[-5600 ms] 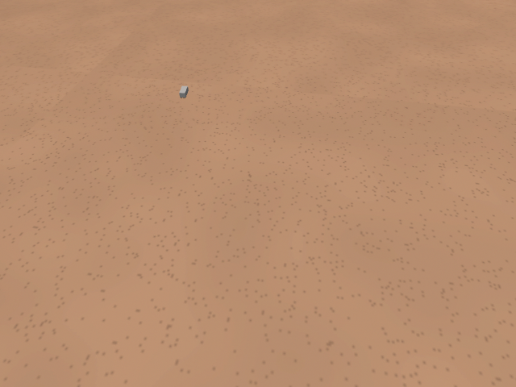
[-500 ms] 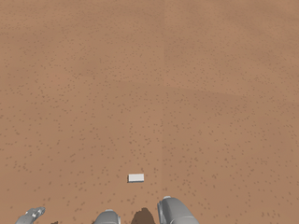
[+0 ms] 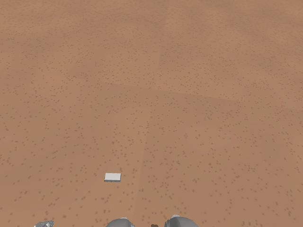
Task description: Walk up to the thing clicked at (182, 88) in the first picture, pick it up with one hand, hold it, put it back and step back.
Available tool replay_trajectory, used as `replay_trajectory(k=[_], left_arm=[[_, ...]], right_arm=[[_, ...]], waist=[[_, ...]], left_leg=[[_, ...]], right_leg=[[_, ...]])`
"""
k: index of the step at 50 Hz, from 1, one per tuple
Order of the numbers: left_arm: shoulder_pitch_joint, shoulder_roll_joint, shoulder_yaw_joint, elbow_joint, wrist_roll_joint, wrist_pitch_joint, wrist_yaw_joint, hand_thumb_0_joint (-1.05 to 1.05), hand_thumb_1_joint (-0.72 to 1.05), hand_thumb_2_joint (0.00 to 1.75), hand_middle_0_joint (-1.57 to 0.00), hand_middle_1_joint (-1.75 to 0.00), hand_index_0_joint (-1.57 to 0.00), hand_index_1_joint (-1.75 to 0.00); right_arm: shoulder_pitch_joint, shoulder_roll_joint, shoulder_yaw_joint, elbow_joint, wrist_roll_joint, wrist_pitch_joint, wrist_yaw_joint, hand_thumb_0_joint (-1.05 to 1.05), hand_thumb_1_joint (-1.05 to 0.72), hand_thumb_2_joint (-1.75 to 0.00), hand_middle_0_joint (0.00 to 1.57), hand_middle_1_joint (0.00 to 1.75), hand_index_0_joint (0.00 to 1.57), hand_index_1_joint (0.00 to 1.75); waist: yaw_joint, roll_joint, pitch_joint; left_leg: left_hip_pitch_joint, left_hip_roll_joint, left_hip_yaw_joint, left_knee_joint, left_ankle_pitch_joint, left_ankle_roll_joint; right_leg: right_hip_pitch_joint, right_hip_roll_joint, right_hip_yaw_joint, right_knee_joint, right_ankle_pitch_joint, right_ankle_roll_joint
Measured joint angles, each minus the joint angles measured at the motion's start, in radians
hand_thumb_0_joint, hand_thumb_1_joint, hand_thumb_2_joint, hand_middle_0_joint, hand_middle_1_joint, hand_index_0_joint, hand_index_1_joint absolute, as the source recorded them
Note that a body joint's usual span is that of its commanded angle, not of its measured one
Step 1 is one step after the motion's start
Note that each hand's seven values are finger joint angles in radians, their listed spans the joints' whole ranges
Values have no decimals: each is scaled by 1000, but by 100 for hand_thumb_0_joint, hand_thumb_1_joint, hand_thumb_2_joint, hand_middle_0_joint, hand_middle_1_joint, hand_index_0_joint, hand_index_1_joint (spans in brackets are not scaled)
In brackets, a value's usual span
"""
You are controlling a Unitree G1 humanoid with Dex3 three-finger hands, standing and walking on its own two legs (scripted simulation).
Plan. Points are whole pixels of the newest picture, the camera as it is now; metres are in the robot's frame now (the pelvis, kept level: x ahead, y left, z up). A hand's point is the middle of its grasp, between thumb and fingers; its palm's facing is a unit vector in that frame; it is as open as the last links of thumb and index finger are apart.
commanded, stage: walk up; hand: left
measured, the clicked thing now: (113, 177) +0.48 +0.22 -0.71
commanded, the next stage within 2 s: stand in 1.90 s
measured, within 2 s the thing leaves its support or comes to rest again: neither
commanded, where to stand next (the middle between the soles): +0.11 -0.03 m, yaw +2 degrees
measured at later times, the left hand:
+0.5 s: hand out of the picture +0.01 +0.19 -0.11, palm faces +0.04 -0.88 -0.48, open 7.4 cm
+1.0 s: hand out of the picture +0.10 +0.22 -0.13, palm faces +0.01 -0.92 -0.40, open 7.4 cm
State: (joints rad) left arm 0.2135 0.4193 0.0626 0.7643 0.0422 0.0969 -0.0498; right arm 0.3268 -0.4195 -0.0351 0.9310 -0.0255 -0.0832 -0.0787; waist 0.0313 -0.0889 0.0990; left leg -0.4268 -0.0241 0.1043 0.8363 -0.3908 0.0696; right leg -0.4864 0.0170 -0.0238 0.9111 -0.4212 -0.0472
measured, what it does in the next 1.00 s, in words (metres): steps on the spot: right foot, then left foot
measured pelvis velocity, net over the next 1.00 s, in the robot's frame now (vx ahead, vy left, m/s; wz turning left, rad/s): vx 0.01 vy -0.05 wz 0.02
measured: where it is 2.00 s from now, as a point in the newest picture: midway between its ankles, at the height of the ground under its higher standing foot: outside the picture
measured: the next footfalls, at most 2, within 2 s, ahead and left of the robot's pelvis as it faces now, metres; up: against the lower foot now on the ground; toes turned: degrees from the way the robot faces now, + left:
right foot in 0.22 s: +0.07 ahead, -0.22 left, +0.00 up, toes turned +2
left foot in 0.60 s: +0.05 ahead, +0.07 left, +0.00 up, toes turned +3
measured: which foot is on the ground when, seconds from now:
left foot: down 0.00-0.24, up 0.26-0.58, down 0.60-1.00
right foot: up 0.00-0.20, down 0.22-1.00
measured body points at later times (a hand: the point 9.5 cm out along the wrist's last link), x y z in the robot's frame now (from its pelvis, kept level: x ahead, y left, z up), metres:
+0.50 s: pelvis +0.00 -0.10 +0.02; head +0.04 -0.12 +0.47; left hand +0.01 +0.24 -0.08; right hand +0.12 -0.43 -0.10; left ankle +0.02 +0.06 -0.67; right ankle +0.02 -0.24 -0.70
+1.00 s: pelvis +0.01 -0.05 +0.02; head +0.03 -0.04 +0.47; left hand +0.10 +0.27 -0.10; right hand +0.11 -0.36 -0.10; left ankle +0.01 +0.06 -0.70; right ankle +0.03 -0.22 -0.70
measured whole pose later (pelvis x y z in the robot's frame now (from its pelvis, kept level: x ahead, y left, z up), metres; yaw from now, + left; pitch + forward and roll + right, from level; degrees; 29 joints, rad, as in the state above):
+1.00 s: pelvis +0.01 -0.05 +0.02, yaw +1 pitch -2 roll -1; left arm 0.11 0.41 0.01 1.04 0.00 -0.05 0.03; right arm 0.09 -0.35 -0.02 1.05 0.00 0.01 0.03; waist 0.01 -0.01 0.10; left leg -0.30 0.04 0.01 0.71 -0.37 0.00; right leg -0.29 -0.04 0.04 0.65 -0.32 0.04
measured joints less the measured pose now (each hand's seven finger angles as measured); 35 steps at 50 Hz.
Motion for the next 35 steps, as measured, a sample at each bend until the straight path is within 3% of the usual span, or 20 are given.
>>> replay_trajectory(k=[2, 5, 9, 12, 15, 22, 27, 29, 30, 32, 35], left_arm=[[7, 0, -3, 30, -6, 1, 10, 1, 90, 90, -21, -30, -20, -30], [12, 9, 1, 70, -20, -6, 9, 1, 90, 90, -21, -30, -20, -30], [35, 15, 10, 117, -35, -44, 7, 1, 90, 90, -21, -30, -20, -30], [51, 12, 15, 149, -26, -82, 29, 1, 90, 90, -21, -30, -20, -30], [57, -8, -1, 178, -19, -107, 48, 1, 90, 90, -21, -30, -20, -30], [72, -27, -14, 188, -15, -156, 73, 1, 90, 90, -21, -30, -21, -30], [80, 0, -12, 177, -16, -163, 85, 1, 90, 90, -21, -30, -21, -30], [75, 13, -15, 176, -21, -156, 85, 1, 90, 90, -21, -30, -21, -30], [68, 21, -17, 177, -24, -151, 85, 1, 90, 90, -21, -30, -21, -30], [48, 32, -20, 188, -33, -137, 89, 1, 90, 90, -21, -30, -21, -30], [20, 27, -31, 212, -38, -131, 92, 1, 90, 90, -21, -30, -20, -30]], right_arm=[[-7, 17, 15, -3, -1, 3, 10, 0, -90, -90, 21, 30, 21, 30], [-22, 33, 24, -7, -1, 7, 16, 0, -90, -90, 21, 30, 21, 30], [-43, 22, 21, -12, -14, 33, 46, 0, -90, -90, 21, 30, 21, 30], [-66, 1, 11, -17, -13, 69, 60, 1, -90, -90, 21, 30, 21, 30], [-102, -14, -5, -4, -4, 98, 63, 1, -90, -90, 21, 30, 21, 30], [-154, -42, -37, -2, 0, 112, 88, 1, -91, -90, 21, 30, 20, 30], [-185, -28, -40, -4, 1, 119, 103, 1, -91, -90, 21, 30, 20, 30], [-194, -19, -39, -1, 6, 111, 107, 1, -91, -90, 21, 30, 20, 30], [-201, -11, -39, 2, 7, 104, 106, 1, -91, -90, 21, 30, 20, 30], [-212, 14, -31, 7, 5, 92, 104, 0, -91, -90, 21, 30, 20, 30], [-209, 35, -13, 10, 13, 90, 109, 0, -91, -90, 21, 30, 20, 30]], waist=[[-16, -2, 6], [-28, -3, 16], [-34, 22, -4], [-24, 66, -15], [-11, 96, -18], [9, 133, -4], [18, 123, 2], [17, 114, 2], [15, 100, 6], [16, 61, 21], [1, 80, 12]], left_leg=[[7, 21, -18, -6, 8, -8], [27, 54, -43, -42, 34, -30], [21, 101, -79, -44, 29, -44], [-21, 132, -134, 43, -41, -32], [-54, 86, -188, 120, -102, -29], [-67, 65, -151, 165, -43, -38], [-8, 77, -139, 54, -58, -49], [43, 72, -125, -53, -25, -48], [66, 59, -116, -100, 13, -64], [80, 33, -91, -111, 26, -88], [76, 54, -103, -84, 5, -80]], right_leg=[[-22, 24, 35, 83, -65, 15], [-35, 6, 76, 155, -47, 26], [59, -48, 75, -20, -24, 43], [114, -22, 51, -117, 28, 78], [104, -11, 38, -100, 23, 66], [135, -38, 30, -166, 51, 58], [128, -59, 37, -172, 52, 69], [114, -72, 41, -152, 41, 79], [104, -86, 48, -132, 30, 86], [88, -109, 79, -90, 24, 70], [94, -72, 59, -83, -59, 50]])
